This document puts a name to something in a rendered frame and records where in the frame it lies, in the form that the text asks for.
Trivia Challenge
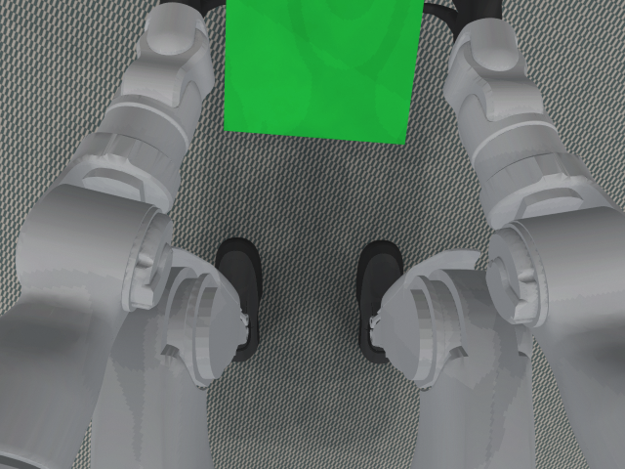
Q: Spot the right robot thigh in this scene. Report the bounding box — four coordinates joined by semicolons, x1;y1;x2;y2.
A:
395;269;536;469

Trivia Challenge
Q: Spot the carton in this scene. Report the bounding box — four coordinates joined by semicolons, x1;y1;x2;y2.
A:
224;0;424;145

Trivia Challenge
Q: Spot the right robot forearm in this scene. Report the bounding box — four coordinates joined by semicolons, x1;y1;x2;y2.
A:
443;18;625;231

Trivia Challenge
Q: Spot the robot left shin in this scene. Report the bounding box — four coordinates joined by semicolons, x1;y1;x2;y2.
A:
170;246;249;368

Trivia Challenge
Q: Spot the left robot forearm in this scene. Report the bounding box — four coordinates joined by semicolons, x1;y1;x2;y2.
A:
16;2;215;283

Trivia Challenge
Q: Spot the robot right upper arm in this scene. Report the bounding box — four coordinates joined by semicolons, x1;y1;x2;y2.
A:
485;206;625;469

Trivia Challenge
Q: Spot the robot left upper arm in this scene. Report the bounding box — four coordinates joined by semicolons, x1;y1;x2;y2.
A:
0;184;173;469

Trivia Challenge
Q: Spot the right robot hand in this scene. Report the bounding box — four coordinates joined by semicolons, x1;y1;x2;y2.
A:
423;0;503;43

